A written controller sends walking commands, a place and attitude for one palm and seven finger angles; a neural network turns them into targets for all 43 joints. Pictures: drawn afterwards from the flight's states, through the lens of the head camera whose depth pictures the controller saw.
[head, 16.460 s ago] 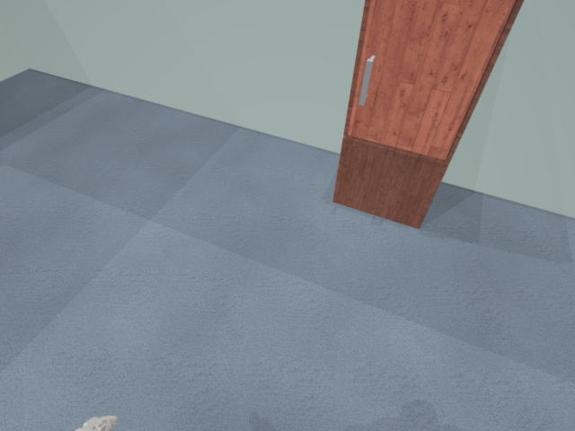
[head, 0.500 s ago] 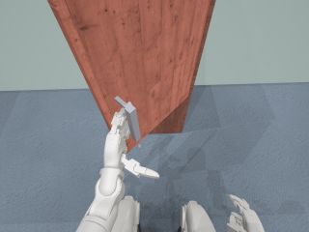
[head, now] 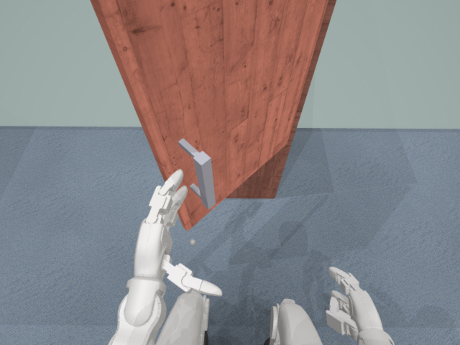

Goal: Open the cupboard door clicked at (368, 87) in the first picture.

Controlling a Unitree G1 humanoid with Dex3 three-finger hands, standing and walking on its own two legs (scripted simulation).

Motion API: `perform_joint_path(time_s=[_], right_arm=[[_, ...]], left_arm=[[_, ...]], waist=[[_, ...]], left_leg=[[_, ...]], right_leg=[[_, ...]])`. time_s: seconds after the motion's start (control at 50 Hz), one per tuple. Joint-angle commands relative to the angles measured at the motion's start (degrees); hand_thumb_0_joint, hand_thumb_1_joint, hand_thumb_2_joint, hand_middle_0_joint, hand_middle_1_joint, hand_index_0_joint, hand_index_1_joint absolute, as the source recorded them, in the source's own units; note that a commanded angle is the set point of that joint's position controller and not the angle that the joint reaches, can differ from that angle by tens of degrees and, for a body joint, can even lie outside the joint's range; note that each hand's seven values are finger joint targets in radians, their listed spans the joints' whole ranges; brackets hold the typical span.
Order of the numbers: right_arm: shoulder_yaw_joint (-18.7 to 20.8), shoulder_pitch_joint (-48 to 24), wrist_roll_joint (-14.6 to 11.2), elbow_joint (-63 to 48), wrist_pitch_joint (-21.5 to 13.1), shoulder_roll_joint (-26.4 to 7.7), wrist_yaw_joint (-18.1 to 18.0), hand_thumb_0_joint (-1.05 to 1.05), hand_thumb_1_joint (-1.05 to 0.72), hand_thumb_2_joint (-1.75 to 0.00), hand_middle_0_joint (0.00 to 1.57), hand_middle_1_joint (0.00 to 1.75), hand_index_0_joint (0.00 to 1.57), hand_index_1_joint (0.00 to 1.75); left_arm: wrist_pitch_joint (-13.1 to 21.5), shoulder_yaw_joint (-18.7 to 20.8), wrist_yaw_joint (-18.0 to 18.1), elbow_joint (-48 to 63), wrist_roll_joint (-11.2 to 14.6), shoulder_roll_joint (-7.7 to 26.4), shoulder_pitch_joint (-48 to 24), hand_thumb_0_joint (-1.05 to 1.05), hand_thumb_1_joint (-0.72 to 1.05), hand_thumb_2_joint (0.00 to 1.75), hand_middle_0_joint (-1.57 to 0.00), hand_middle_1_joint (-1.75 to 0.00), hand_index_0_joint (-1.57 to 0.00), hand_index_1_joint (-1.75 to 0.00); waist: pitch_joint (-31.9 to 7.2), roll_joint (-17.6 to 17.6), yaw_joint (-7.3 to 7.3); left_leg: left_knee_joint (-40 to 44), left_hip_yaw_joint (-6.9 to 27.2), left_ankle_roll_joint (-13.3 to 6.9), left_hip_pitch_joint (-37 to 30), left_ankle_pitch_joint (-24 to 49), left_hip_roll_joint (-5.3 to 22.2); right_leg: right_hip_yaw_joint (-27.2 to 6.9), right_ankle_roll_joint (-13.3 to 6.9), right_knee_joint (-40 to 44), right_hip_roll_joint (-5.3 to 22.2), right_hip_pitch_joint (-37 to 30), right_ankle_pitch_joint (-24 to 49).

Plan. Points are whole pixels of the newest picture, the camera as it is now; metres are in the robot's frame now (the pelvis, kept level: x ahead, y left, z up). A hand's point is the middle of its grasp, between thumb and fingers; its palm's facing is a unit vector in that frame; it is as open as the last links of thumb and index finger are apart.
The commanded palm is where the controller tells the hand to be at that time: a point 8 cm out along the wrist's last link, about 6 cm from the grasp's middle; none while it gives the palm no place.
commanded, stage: slide the hand sideways off the handle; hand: left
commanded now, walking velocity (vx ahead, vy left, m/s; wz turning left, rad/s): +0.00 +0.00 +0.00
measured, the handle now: (198, 177) +0.39 +0.09 +0.04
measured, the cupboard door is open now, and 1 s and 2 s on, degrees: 45 45 45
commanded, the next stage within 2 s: draw the hand back to the body in 0.40 s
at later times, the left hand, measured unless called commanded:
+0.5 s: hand (165, 267) +0.24 +0.12 +0.03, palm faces +0.03 -1.00 -0.02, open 16.3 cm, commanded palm +0.21 +0.17 +0.03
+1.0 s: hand (101, 262) +0.21 +0.17 +0.14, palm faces +0.03 -1.00 -0.06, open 16.2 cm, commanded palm +0.19 +0.23 +0.15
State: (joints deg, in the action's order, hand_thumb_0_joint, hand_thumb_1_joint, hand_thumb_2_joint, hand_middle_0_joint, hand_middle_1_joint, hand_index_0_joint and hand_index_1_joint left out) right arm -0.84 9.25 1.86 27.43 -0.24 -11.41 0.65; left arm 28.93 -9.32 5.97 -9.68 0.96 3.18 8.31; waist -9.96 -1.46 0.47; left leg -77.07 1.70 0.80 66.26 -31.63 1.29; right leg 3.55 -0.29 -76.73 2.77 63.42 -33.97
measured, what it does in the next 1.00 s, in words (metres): rises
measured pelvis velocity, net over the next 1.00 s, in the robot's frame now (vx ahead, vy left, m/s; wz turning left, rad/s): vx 0.02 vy -0.01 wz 0.01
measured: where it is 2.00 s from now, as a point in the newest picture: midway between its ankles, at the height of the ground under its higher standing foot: outside the picture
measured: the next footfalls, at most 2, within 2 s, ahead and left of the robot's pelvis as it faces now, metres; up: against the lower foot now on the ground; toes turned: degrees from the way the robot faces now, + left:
none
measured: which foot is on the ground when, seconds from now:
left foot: down 0.00-1.00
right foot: down 0.00-1.00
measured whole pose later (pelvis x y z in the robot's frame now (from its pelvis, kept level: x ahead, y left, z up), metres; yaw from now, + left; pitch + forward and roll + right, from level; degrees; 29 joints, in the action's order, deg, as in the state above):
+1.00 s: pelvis +0.02 -0.01 +0.05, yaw +0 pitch +12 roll -2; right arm -0.8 16.1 -1.7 24.0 -3.3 -13.3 -4.9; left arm 18.0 5.5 -8.5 14.9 14.1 13.2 31.8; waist -9.7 -2.6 -0.2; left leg -64.8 3.2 1.5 47.9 -29.2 2.5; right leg 5.4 -0.7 -62.4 1.0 44.0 -30.6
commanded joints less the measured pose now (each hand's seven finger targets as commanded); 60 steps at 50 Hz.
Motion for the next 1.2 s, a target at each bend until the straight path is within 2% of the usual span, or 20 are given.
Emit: perform_joint_path(time_s=[0.0,0.12,0.24,0.3,0.34,0.4,0.48,0.56,0.62,0.66,0.72,0.78,0.84,0.92,0.98,1.0,1.04,1.06,1.12,1.18], right_arm=[[3.31,-0.44,-0.30,-8.45,-2.35,-6.64,-0.79,0.00,-0.90,-0.90,0.20,0.30,0.20,0.30],[3.41,0.10,-0.55,-9.68,-3.04,-6.39,-0.97,0.00,-0.90,-0.90,0.20,0.30,0.20,0.30],[3.62,-0.07,-0.34,-9.26,-4.08,-6.84,-1.46,0.00,-0.90,-0.90,0.20,0.30,0.20,0.30],[3.73,0.15,-0.41,-9.69,-4.59,-6.65,-1.79,0.00,-0.90,-0.90,0.20,0.30,0.20,0.30],[3.77,-0.16,-0.50,-9.91,-4.95,-6.54,-1.96,0.00,-0.90,-0.90,0.20,0.30,0.20,0.30],[3.71,-0.14,-0.68,-10.01,-5.44,-6.63,-2.21,0.00,-0.90,-0.90,0.20,0.30,0.20,0.30],[3.84,0.31,-0.65,-9.49,-6.21,-6.98,-2.52,0.00,-0.90,-0.90,0.20,0.30,0.20,0.30],[4.15,0.97,-1.38,-11.76,-5.31,-6.67,-3.13,0.00,-0.90,-0.90,0.20,0.30,0.20,0.30],[4.00,1.33,-2.24,-12.73,-4.25,-6.06,-3.79,0.00,-0.90,-0.90,0.20,0.30,0.20,0.30],[3.59,1.72,-2.80,-12.71,-3.73,-6.03,-4.20,0.00,-0.90,-0.90,0.20,0.30,0.20,0.30],[3.13,1.63,-2.99,-12.45,-4.13,-6.54,-4.98,0.00,-0.90,-0.90,0.20,0.30,0.20,0.30],[2.86,2.19,-3.01,-12.18,-4.71,-7.31,-5.58,0.00,-0.90,-0.90,0.20,0.30,0.20,0.30],[2.58,2.46,-3.02,-12.73,-5.56,-7.54,-5.84,0.00,-0.90,-0.90,0.20,0.30,0.20,0.30],[2.44,2.81,-3.47,-12.86,-6.11,-7.19,-5.96,0.00,-0.90,-0.90,0.20,0.30,0.20,0.30],[2.16,2.55,-3.95,-12.81,-6.67,-6.90,-5.88,0.00,-0.90,-0.90,0.20,0.30,0.20,0.30],[2.70,2.74,-3.64,-12.95,-5.16,-6.97,-7.53,0.00,-0.90,-0.90,0.20,0.30,0.20,0.30],[1.70,2.18,-3.51,-13.92,-4.58,-5.97,-8.14,0.00,-0.90,-0.90,0.20,0.30,0.20,0.30],[1.52,2.72,-3.60,-13.43,-4.33,-5.86,-8.07,0.00,-0.90,-0.90,0.20,0.30,0.20,0.30],[1.28,2.41,-3.31,-12.64,-3.92,-6.39,-8.36,0.00,-0.90,-0.90,0.20,0.30,0.20,0.30],[0.79,2.00,-3.15,-12.35,-4.53,-6.82,-8.66,0.00,-0.90,-0.90,0.20,0.30,0.20,0.30]], left_arm=[[2.44,3.51,-1.67,13.97,1.43,2.29,-0.93,0.00,-0.50,0.30,-0.15,-0.30,-0.15,-0.30],[2.52,3.81,-3.30,19.94,2.81,2.81,6.51,0.00,-0.50,0.30,-0.15,-0.30,-0.15,-0.30],[3.85,5.09,-5.05,20.65,3.08,4.75,7.59,0.00,-0.50,0.30,-0.15,-0.30,-0.15,-0.30],[4.41,7.35,-6.44,21.12,4.38,5.94,12.88,0.00,-0.50,0.30,-0.15,-0.30,-0.15,-0.30],[4.68,8.25,-7.44,23.62,5.35,6.54,14.52,0.00,-0.50,0.30,-0.15,-0.30,-0.15,-0.30],[4.64,6.81,-8.50,25.56,6.44,5.65,13.02,0.00,-0.50,0.30,-0.15,-0.30,-0.15,-0.30],[4.31,6.44,-9.12,25.54,6.31,5.72,13.62,0.00,-0.50,0.30,-0.15,-0.30,-0.15,-0.30],[1.35,12.81,-9.24,35.07,7.57,12.44,18.40,0.00,-0.50,0.30,-0.15,-0.30,-0.15,-0.30],[-2.69,14.20,-9.26,37.05,8.72,12.27,21.46,0.00,-0.50,0.30,-0.15,-0.30,-0.15,-0.30],[-5.08,13.86,-9.54,35.62,9.66,10.96,21.69,0.00,-0.50,0.30,-0.15,-0.30,-0.15,-0.30],[-6.53,13.70,-10.75,33.59,11.02,10.11,21.14,0.00,-0.50,0.30,-0.15,-0.30,-0.15,-0.30],[-6.71,15.05,-12.46,32.25,11.65,11.76,20.28,0.00,-0.50,0.30,-0.15,-0.30,-0.15,-0.30],[-6.17,16.81,-13.84,35.62,12.30,14.20,19.96,0.00,-0.50,0.30,-0.15,-0.30,-0.15,-0.30],[-6.45,20.87,-14.08,38.88,14.01,17.10,22.10,0.00,-0.43,0.33,-0.15,-0.30,-0.15,-0.30],[-7.53,20.96,-14.20,40.43,14.99,16.34,23.10,0.00,-0.32,0.37,-0.16,-0.30,-0.16,-0.30],[-13.41,23.70,-7.34,40.33,5.35,27.96,25.46,0.00,-0.29,0.39,-0.16,-0.30,-0.16,-0.30],[-18.37,19.44,-2.76,42.68,4.04,20.40,26.70,0.00,-0.22,0.42,-0.16,-0.30,-0.16,-0.30],[-19.94,17.11,-1.77,42.48,3.13,18.26,26.68,0.00,-0.18,0.43,-0.16,-0.30,-0.16,-0.30],[-23.03,19.35,0.85,42.39,1.89,20.51,26.62,0.00,-0.08,0.48,-0.16,-0.30,-0.16,-0.30],[-24.02,20.52,2.31,44.13,1.21,21.87,24.77,0.00,0.02,0.52,-0.17,-0.30,-0.17,-0.30]], waist=[[-18.73,3.12,0.01],[-19.03,2.22,-0.13],[-15.22,3.09,-1.54],[-16.41,3.54,-0.42],[-18.28,1.52,0.38],[-16.87,2.32,-1.10],[-16.81,2.04,-1.55],[-21.99,-0.07,1.48],[-19.88,0.75,1.41],[-14.57,3.24,-0.27],[-9.53,4.68,-1.61],[-5.98,5.42,-2.23],[-6.81,0.66,-1.14],[-7.88,-2.43,0.40],[-5.79,-4.50,0.36],[-8.05,-3.83,2.92],[-2.65,-2.76,0.92],[-0.89,-5.79,0.34],[-0.43,-0.53,0.39],[0.15,0.31,0.63]], left_leg=[[10.42,-0.08,-1.49,-13.85,10.00,-2.40],[9.86,0.04,-1.55,-14.30,14.09,-2.24],[7.90,-0.09,-1.68,-10.76,9.87,-2.26],[7.30,-0.55,-1.64,-9.94,10.41,-2.43],[7.38,-0.45,-1.60,-10.93,12.23,-2.51],[6.33,-0.53,-1.84,-9.97,10.90,-2.48],[5.28,-0.06,-1.88,-9.32,10.48,-2.27],[9.07,-0.86,-1.91,-13.93,13.23,-2.32],[12.20,-0.84,-2.03,-16.21,13.74,-2.37],[13.54,-0.89,-1.97,-16.00,11.28,-2.38],[14.94,-0.40,-1.97,-15.94,8.59,-2.31],[16.23,-0.38,-1.90,-16.99,6.48,-2.23],[18.87,-0.42,-1.91,-20.96,7.78,-2.33],[22.83,-0.16,-1.77,-25.99,11.16,-2.17],[25.05,-0.27,-1.59,-28.66,12.17,-2.09],[28.39,-1.89,-1.76,-30.81,12.88,-0.92],[30.42,-1.57,-1.88,-32.20,11.96,-1.17],[31.17,-1.78,-1.92,-33.87,12.26,-1.02],[33.43,-1.45,-2.24,-36.79,15.19,-0.60],[36.19,-1.47,-2.28,-40.22,15.55,-0.32]], right_leg=[[-0.81,-1.78,11.69,-2.87,-12.19,13.15],[-0.65,-1.78,10.87,-3.05,-13.46,17.77],[-1.30,-1.35,10.89,-2.97,-10.33,13.88],[-1.88,-1.39,10.71,-2.99,-11.95,14.96],[-1.63,-1.60,9.71,-3.07,-12.58,16.73],[-2.01,-1.17,10.43,-3.01,-11.60,15.65],[-1.77,-1.29,9.49,-3.20,-9.34,14.26],[-2.64,-1.32,12.29,-3.08,-17.63,17.17],[-1.95,-0.99,15.23,-3.56,-21.00,17.86],[-1.68,-0.33,18.20,-3.60,-20.90,15.53],[-2.07,-0.13,21.88,-3.58,-20.73,10.46],[-2.56,0.06,24.73,-3.36,-19.92,6.12],[-2.11,-0.47,25.61,-3.37,-22.07,7.17],[-0.46,-0.85,26.47,-4.02,-26.40,11.78],[0.42,-0.71,27.72,-4.27,-27.25,13.68],[-3.39,-1.34,31.34,-2.31,-29.53,14.11],[-1.70,-0.84,33.42,-2.25,-28.61,12.17],[-1.19,-0.88,33.80,-2.29,-29.09,12.92],[-0.27,-0.63,36.24,-2.71,-33.16,15.92],[-0.08,-0.40,38.22,-2.56,-35.75,16.57]])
